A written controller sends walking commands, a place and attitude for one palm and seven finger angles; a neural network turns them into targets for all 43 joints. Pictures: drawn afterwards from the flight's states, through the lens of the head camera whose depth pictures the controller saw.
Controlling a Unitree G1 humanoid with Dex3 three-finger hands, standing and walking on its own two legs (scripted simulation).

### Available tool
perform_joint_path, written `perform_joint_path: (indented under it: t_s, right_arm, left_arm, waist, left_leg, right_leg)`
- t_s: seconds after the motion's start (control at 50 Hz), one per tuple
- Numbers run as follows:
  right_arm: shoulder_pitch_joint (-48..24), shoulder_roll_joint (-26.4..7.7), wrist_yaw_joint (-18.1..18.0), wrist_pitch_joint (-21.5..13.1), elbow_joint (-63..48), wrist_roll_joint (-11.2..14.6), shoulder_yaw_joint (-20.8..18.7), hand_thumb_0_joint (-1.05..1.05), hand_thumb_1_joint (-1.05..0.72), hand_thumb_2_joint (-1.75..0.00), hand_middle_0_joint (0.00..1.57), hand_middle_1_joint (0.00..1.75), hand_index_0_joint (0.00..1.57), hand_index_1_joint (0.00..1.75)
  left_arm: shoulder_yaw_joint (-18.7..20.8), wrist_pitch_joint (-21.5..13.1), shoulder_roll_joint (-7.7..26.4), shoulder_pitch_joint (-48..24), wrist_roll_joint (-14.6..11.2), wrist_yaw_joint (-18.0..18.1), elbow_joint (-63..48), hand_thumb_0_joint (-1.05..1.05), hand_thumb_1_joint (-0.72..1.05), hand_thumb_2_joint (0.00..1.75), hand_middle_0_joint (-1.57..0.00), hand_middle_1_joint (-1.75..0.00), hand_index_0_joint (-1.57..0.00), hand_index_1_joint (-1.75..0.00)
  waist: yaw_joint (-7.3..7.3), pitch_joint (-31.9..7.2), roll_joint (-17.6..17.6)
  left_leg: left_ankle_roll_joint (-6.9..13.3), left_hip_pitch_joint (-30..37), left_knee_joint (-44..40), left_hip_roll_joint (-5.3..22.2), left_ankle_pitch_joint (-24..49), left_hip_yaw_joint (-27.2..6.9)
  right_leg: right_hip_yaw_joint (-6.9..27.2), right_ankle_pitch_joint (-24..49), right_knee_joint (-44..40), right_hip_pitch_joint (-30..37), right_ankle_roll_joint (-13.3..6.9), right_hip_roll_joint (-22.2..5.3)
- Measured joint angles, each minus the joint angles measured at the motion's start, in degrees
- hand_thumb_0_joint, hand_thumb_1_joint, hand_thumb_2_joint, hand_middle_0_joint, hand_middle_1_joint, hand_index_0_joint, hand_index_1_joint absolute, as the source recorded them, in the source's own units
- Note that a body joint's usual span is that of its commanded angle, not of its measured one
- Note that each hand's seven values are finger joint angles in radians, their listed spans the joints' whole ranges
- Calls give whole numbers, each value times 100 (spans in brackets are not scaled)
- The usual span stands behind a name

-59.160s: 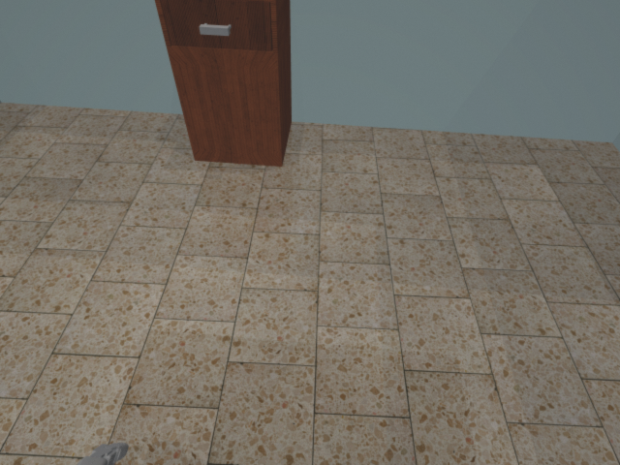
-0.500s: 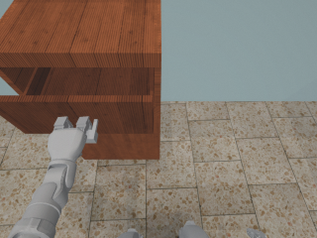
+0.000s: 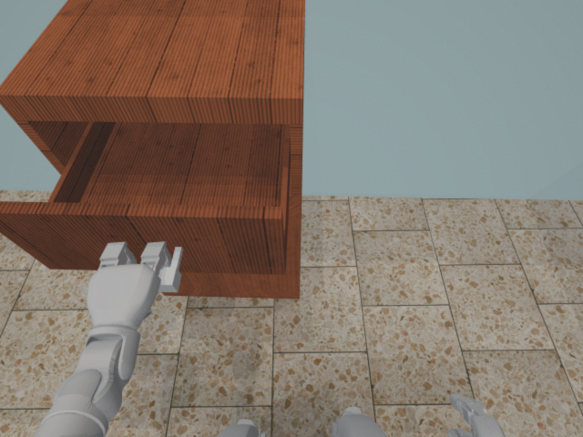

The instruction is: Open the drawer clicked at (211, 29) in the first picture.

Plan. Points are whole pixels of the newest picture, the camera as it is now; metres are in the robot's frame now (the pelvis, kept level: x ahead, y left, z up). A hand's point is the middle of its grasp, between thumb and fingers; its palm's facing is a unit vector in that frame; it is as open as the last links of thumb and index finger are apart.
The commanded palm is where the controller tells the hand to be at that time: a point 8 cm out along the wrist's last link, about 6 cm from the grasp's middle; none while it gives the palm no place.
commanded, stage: pull the drawer open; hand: left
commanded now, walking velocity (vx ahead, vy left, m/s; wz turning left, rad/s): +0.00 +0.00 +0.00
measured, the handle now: (143, 265) +0.36 +0.24 -0.02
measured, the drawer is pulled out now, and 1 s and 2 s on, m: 0.18 0.30 0.30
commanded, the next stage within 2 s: open the thumb to release the handle in 1.18 s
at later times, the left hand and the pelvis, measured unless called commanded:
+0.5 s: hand (131, 339) +0.25 +0.24 -0.04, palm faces -0.03 -0.04 -1.00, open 6.0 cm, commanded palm +0.21 +0.25 +0.01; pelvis +0.01 -0.01 +0.00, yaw -1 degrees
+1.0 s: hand (118, 387) +0.19 +0.24 -0.04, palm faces -0.04 -0.04 -1.00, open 6.0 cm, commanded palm +0.15 +0.26 +0.01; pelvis +0.01 -0.01 -0.01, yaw +0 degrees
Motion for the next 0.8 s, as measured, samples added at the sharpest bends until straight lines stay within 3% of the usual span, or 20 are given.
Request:
perform_joint_path:
  t_s: [0.8]
  right_arm:
    - [-428,102,87,-128,-287,-84,76,1,-90,-90,20,30,20,30]
  left_arm:
    - [163,-131,-4,2571,-19,367,-2042,2,64,78,-27,-134,-42,-135]
  waist:
    - [141,-17,-105]
  left_leg:
    - [-68,74,244,40,-242,55]
  right_leg:
    - [58,-273,378,-31,-65,53]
